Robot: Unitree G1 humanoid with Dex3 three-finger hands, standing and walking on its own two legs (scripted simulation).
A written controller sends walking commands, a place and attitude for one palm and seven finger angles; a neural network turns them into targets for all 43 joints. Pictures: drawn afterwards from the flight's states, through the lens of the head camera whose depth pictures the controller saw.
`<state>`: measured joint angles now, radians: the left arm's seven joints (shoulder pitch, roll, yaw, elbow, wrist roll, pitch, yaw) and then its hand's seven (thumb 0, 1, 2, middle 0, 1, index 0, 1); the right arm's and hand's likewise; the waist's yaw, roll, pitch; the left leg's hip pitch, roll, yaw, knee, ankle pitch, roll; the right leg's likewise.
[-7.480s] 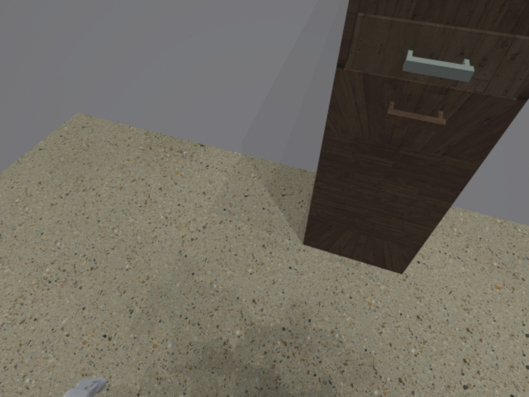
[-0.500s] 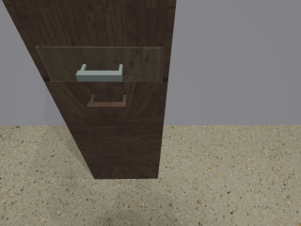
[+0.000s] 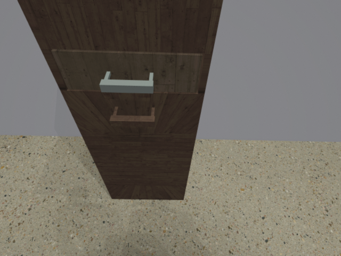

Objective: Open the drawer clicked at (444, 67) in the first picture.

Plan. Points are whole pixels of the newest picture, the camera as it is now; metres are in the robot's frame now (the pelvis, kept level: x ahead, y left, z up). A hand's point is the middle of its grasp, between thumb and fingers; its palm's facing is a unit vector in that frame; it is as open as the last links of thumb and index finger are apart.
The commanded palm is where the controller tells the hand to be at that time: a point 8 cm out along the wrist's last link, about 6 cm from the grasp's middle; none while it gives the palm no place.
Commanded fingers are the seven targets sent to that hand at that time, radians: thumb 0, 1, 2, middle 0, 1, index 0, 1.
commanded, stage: come to a stop and stand still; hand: left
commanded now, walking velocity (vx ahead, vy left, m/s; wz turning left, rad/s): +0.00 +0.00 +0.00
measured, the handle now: (128, 81) +0.51 +0.15 +0.13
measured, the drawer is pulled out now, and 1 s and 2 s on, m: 0.00 0.00 0.00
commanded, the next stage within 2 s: look again from close up in 0.48 s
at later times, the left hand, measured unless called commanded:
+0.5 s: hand out of the picture +0.02 +0.17 -0.18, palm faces +0.00 -0.99 -0.16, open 7.4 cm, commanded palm none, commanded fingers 0.00 0.90 0.90 -0.20 -0.30 -0.20 -0.30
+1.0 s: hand out of the picture +0.01 +0.17 -0.18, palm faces -0.01 -0.99 -0.13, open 7.4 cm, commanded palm none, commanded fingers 0.00 0.90 0.90 -0.20 -0.30 -0.20 -0.30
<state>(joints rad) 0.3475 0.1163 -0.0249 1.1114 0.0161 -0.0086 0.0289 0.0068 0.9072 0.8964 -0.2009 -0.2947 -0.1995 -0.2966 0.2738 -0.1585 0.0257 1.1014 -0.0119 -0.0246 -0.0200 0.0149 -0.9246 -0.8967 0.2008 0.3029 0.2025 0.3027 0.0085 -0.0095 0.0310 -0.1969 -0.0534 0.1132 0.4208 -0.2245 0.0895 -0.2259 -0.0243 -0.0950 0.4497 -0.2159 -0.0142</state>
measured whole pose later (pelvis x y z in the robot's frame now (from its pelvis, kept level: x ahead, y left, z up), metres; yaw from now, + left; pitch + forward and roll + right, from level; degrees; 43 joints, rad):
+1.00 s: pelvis +0.03 +0.02 +0.00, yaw -2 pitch -1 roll +0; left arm 0.32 0.11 -0.02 1.13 0.01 0.00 0.04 0.01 0.91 0.90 -0.20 -0.29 -0.20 -0.30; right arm 0.31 -0.12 0.03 1.16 -0.01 -0.04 -0.04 0.01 -0.91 -0.90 0.20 0.30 0.20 0.30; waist 0.00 -0.02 0.03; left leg -0.12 -0.08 0.15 0.36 -0.24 0.11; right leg -0.17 -0.04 -0.05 0.43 -0.24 0.02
